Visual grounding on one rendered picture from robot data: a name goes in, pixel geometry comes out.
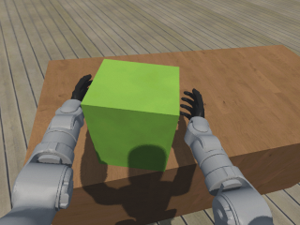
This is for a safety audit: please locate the right robot hand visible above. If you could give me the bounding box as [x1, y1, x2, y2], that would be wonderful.
[179, 88, 205, 120]

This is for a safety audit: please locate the carton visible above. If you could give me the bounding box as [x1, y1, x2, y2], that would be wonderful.
[81, 59, 180, 172]

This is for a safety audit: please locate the robot left upper arm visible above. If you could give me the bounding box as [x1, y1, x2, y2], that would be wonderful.
[0, 162, 74, 225]

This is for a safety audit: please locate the left robot hand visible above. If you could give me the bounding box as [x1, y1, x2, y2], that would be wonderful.
[71, 74, 93, 101]

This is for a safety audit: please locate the robot left forearm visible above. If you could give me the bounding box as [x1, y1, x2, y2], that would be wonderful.
[11, 99, 84, 206]

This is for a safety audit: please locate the robot right upper arm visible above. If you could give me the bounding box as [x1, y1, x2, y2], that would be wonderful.
[212, 187, 274, 225]

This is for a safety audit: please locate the pedestal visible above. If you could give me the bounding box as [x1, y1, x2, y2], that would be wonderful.
[23, 44, 300, 225]

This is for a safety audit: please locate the robot right forearm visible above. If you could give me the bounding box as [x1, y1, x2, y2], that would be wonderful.
[184, 116, 273, 221]

